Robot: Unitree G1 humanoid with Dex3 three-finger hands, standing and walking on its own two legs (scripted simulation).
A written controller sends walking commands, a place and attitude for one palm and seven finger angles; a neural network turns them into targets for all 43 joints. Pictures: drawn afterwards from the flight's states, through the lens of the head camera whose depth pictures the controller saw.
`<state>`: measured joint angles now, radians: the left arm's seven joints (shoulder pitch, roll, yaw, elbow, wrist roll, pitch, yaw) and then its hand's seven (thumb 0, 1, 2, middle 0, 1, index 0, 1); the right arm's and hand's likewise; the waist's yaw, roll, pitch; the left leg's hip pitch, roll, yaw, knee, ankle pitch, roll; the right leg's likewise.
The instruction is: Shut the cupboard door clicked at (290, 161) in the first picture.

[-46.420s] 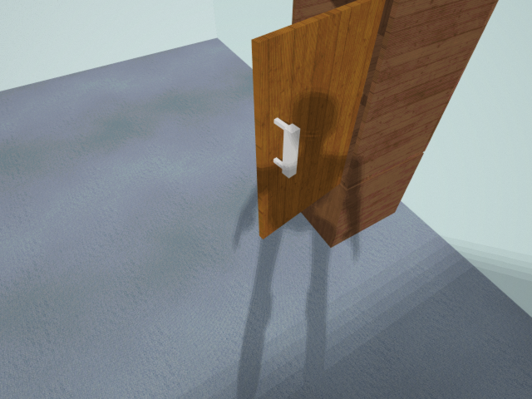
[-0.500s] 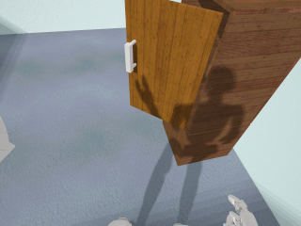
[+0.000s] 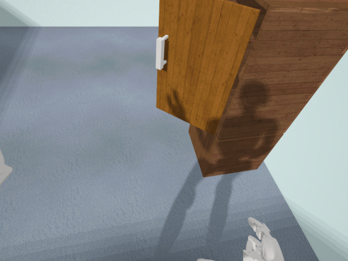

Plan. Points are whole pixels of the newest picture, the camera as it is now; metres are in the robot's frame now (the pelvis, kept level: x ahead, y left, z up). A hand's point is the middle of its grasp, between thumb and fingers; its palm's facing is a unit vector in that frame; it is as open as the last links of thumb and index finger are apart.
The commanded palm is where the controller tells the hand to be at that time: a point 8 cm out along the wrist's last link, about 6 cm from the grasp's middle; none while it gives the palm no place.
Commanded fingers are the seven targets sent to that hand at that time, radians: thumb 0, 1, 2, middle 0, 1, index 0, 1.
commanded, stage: stop stepping back and stand still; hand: left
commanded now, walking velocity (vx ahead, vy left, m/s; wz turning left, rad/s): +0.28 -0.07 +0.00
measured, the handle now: (162, 52) +0.88 +0.11 +0.02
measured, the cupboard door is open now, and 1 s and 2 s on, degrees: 48 48 48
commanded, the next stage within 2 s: let the arm hang, fingers relaxed in 0.94 s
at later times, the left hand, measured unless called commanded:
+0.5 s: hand (23, 194) +0.18 +0.25 +0.16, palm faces +0.40 -0.82 -0.41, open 7.4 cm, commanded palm +0.11 +0.29 +0.18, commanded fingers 0.00 0.90 0.90 -0.20 -0.30 -0.20 -0.30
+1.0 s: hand (37, 184) +0.20 +0.24 +0.15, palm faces +0.37 -0.84 -0.39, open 7.4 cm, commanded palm +0.13 +0.29 +0.18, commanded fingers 0.00 0.90 0.90 -0.20 -0.30 -0.20 -0.30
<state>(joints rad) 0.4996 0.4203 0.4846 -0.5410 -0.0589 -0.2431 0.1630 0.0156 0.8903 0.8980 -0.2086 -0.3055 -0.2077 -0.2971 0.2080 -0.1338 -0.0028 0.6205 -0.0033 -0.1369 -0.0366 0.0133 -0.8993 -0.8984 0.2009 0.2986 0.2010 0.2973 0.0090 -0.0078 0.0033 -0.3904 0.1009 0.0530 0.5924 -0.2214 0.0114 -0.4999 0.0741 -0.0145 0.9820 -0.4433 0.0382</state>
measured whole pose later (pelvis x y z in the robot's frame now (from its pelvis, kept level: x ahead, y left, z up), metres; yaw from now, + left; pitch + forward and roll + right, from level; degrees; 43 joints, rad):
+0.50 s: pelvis -0.05 +0.00 +0.00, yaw -3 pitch +0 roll -1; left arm 0.51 0.39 0.41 -0.39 -0.03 -0.19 0.17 0.01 0.89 0.90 -0.21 -0.31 -0.21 -0.30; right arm 0.31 -0.23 0.00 0.65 0.00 -0.10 -0.09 0.02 -0.90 -0.90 0.20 0.30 0.20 0.30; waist -0.06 -0.01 -0.06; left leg -0.33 0.01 0.04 0.50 -0.17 0.02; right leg -0.18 0.01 -0.01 0.50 -0.32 -0.01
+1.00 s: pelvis -0.03 +0.00 +0.01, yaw -3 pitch +1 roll -1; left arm 0.49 0.38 0.37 -0.41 -0.04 -0.16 0.15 0.02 0.89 0.90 -0.21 -0.31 -0.21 -0.30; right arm 0.19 -0.20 0.02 0.61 0.01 -0.09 -0.08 0.01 -0.90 -0.90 0.20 0.30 0.20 0.30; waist -0.01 -0.01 -0.03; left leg -0.31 0.02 0.04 0.48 -0.18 0.02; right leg -0.13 0.02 -0.01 0.41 -0.30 0.00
